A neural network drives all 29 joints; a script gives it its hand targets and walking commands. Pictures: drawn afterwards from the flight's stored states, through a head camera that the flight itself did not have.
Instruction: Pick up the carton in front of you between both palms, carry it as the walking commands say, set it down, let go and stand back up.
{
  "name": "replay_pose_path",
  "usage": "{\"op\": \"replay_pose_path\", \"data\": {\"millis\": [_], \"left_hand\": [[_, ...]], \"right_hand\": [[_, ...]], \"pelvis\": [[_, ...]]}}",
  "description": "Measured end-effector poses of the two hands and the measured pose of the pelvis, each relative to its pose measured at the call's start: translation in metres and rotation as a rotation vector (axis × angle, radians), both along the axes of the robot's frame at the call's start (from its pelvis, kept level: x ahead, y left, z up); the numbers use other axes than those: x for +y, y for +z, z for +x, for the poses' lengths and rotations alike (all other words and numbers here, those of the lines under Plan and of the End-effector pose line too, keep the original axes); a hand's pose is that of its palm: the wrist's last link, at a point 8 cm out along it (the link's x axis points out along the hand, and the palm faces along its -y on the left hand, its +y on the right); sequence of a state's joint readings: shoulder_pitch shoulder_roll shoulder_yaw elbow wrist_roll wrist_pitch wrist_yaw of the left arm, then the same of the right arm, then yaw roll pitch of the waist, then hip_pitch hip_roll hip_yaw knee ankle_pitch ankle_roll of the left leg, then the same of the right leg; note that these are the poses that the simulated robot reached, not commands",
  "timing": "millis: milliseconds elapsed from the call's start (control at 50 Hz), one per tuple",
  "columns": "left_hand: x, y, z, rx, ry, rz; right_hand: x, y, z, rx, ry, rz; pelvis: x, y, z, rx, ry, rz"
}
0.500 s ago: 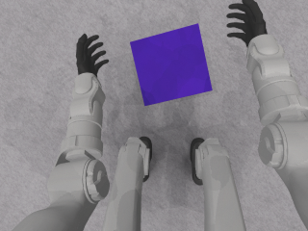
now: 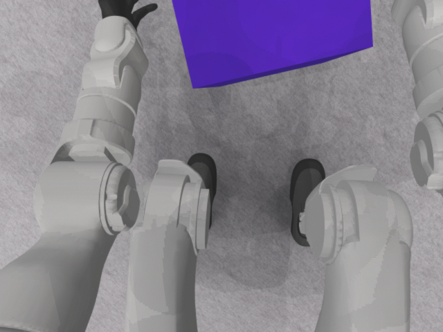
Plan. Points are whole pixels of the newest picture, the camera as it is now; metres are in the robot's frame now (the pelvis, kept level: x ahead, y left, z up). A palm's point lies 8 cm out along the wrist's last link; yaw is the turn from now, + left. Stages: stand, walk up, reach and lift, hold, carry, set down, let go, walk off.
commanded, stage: reach and lift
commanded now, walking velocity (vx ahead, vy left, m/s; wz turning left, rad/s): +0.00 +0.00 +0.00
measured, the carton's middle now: (261, 5) +0.53 -0.02 -0.26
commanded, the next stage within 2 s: none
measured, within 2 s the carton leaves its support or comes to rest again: leaves its support in 0.78 s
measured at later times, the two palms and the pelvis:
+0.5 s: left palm (136, 10) +0.52 +0.14 -0.17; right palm out of the picture +0.56 -0.17 -0.18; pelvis +0.00 +0.00 +0.00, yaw +1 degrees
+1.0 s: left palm out of the picture +0.52 +0.13 -0.11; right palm out of the picture +0.54 -0.17 -0.12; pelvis +0.01 +0.00 +0.00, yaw -2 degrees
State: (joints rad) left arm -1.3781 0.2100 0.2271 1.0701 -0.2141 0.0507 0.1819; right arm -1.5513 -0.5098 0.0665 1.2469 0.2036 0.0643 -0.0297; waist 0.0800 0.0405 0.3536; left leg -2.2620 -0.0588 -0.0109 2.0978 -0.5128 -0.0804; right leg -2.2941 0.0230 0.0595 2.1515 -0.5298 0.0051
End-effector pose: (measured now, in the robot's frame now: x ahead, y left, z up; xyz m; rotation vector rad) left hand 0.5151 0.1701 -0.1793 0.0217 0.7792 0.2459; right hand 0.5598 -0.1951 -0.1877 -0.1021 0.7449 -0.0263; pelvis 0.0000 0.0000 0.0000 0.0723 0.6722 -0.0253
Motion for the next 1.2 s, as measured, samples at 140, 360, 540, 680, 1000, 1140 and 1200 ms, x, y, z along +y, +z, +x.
{"op": "replay_pose_path", "data": {"millis": [140, 360, 540, 680, 1000, 1140, 1200], "left_hand": [[0.002, -0.005, 0.006, -0.010, 0.002, 0.003], [-0.009, 0.003, 0.001, -0.014, 0.005, -0.013], [-0.033, 0.006, 0.009, -0.030, -0.034, -0.036], [-0.034, 0.008, 0.013, -0.016, 0.013, -0.038], [-0.043, 0.066, 0.002, -0.124, 0.041, -0.078], [-0.051, 0.134, -0.013, -0.124, 0.026, -0.097], [-0.049, 0.160, -0.018, -0.109, 0.015, -0.089]], "right_hand": [[0.004, -0.012, 0.003, -0.026, 0.019, 0.009], [0.008, 0.003, 0.001, -0.017, 0.032, 0.008], [0.030, 0.004, 0.001, -0.013, 0.052, 0.023], [0.031, 0.007, 0.005, 0.021, 0.059, -0.004], [0.024, 0.064, -0.016, -0.054, 0.007, 0.039], [0.016, 0.139, -0.036, -0.051, -0.044, 0.049], [0.017, 0.165, -0.043, -0.037, -0.050, 0.046]], "pelvis": [[0.000, -0.010, 0.009, -0.014, 0.010, 0.000], [-0.001, -0.008, 0.009, 0.001, 0.010, 0.004], [0.000, -0.003, 0.003, -0.001, 0.013, -0.001], [-0.001, -0.007, 0.004, -0.010, 0.008, 0.000], [0.002, -0.004, 0.011, 0.007, -0.020, -0.017], [0.006, 0.032, 0.006, 0.027, -0.048, -0.016], [0.006, 0.051, 0.005, 0.039, -0.053, -0.015]]}}
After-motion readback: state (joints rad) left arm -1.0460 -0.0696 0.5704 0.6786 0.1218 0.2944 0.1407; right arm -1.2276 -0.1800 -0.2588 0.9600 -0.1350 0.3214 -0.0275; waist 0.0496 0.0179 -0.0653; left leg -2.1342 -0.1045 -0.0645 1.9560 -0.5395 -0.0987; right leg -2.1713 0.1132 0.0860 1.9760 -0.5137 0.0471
